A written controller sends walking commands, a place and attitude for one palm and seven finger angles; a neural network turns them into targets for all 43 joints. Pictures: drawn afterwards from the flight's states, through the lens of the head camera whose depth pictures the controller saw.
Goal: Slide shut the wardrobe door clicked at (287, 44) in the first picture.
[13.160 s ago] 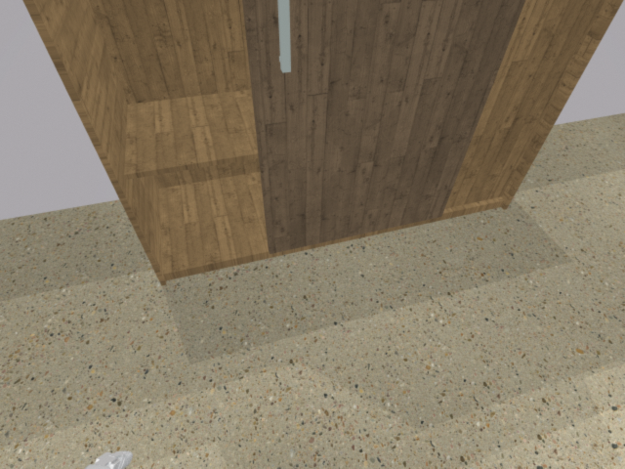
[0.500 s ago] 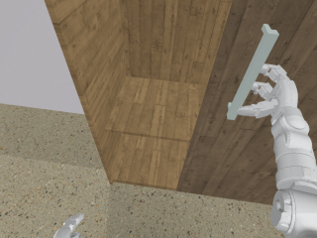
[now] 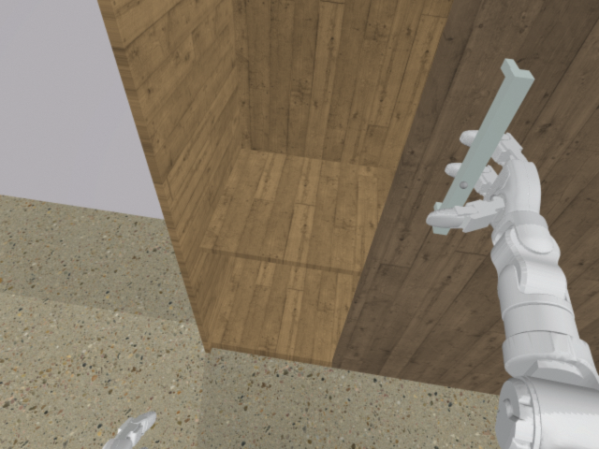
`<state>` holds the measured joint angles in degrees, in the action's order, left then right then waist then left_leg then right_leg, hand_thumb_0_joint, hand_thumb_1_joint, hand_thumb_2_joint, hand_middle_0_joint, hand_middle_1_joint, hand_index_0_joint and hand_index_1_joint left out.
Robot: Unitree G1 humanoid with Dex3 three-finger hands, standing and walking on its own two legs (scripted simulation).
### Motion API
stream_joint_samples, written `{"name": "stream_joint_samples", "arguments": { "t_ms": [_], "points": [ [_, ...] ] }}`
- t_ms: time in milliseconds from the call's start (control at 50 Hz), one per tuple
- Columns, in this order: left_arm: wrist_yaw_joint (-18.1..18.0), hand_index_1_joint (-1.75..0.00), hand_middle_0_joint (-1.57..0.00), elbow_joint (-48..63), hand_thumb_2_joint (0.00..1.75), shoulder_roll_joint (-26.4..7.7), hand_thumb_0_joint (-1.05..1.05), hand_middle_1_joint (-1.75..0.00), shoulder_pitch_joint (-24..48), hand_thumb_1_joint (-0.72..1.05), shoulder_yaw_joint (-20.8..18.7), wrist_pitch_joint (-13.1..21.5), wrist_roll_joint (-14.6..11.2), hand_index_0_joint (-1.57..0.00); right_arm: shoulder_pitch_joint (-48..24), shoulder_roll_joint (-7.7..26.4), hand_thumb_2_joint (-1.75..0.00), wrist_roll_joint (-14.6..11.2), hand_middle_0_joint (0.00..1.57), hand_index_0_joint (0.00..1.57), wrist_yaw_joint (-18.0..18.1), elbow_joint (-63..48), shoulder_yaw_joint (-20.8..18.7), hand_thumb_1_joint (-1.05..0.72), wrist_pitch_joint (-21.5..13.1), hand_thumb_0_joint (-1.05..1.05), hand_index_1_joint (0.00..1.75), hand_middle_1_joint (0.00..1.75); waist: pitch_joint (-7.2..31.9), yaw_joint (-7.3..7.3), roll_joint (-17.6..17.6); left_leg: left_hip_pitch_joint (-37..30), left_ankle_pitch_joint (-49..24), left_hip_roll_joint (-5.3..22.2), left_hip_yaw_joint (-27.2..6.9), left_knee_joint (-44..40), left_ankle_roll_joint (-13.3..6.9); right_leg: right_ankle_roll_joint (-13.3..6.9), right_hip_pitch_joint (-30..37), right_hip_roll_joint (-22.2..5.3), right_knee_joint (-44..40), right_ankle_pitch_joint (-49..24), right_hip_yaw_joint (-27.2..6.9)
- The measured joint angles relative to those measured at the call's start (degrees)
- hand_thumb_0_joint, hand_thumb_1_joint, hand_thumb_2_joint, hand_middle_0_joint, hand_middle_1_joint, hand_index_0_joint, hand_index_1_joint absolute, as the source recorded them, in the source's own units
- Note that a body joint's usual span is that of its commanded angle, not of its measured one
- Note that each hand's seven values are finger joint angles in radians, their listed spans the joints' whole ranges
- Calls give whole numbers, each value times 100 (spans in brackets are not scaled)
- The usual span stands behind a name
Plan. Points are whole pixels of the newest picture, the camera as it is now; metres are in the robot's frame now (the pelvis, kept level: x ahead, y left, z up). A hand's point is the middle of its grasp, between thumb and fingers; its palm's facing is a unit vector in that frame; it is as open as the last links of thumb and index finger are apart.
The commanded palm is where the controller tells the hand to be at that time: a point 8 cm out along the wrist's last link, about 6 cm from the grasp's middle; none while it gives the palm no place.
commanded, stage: slide the fingers in behind the handle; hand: right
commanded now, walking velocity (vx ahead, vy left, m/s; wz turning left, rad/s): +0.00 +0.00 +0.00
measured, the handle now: (470, 157) +0.49 -0.18 +0.18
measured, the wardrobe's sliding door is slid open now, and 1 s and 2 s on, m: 0.41 0.41 0.41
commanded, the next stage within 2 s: grip the handle and tug to test in 0.66 s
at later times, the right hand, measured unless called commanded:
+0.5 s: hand (460, 184) +0.43 -0.15 +0.17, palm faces +0.06 +1.00 -0.01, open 14.0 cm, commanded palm +0.40 -0.21 +0.17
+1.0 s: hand (458, 183) +0.43 -0.15 +0.17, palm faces +0.07 +1.00 -0.01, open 12.7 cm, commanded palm +0.40 -0.20 +0.17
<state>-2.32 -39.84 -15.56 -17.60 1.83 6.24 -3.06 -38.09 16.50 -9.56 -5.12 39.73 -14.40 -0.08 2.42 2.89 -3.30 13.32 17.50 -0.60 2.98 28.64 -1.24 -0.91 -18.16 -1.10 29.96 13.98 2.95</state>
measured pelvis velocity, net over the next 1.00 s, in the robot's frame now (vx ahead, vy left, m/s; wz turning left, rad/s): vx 0.00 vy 0.00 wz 0.00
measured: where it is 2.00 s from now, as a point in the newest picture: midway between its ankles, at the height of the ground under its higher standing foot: outside the picture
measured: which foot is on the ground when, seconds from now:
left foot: down 0.00-1.00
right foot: down 0.00-1.00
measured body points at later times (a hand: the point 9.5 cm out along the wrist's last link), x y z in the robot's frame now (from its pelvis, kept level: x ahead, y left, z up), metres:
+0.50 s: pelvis +0.00 +0.01 +0.00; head +0.00 +0.03 +0.45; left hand +0.10 +0.26 -0.12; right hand +0.42 -0.21 +0.18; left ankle -0.03 +0.10 -0.74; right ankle +0.02 -0.11 -0.74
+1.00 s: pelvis +0.00 +0.00 +0.00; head +0.00 +0.02 +0.45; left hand +0.10 +0.25 -0.11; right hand +0.42 -0.20 +0.18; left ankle -0.03 +0.10 -0.74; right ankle +0.02 -0.11 -0.74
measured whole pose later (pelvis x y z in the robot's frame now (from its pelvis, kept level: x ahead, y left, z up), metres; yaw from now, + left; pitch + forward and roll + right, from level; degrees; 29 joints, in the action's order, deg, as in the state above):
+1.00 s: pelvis +0.00 +0.00 +0.00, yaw +0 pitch +2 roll +0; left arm -1.9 -39.9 -15.1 -17.2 1.7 6.2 -2.9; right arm -38.2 15.0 -9.1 -2.8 39.1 -13.1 -0.2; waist 2.5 2.6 -3.2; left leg 13.2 17.5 -0.5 2.7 28.7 -1.1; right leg -1.0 -17.9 -1.0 29.9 14.0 3.1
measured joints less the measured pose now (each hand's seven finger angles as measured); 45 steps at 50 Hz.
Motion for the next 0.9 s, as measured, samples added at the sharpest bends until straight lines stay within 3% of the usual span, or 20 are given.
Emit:
{"name": "stream_joint_samples", "arguments": {
  "t_ms": [720,900],
  "points": [
    [-6,-30,-20,-5,90,2,1,-30,-44,90,-6,-7,-4,-20,-86,34,-30,11,30,30,47,196,-18,50,-150,-1,120,120,-14,19,18,31,-17,-26,-23,7,-18,16,-14,-24,-7,-16,13],
    [27,-30,-20,-56,90,21,1,-30,-10,90,-20,5,8,-20,-65,-138,-32,6,31,30,155,16,112,44,-64,-1,121,121,5,-34,17,7,-2,8,-16,4,9,-7,1,11,-6,-3,7]
  ]
}}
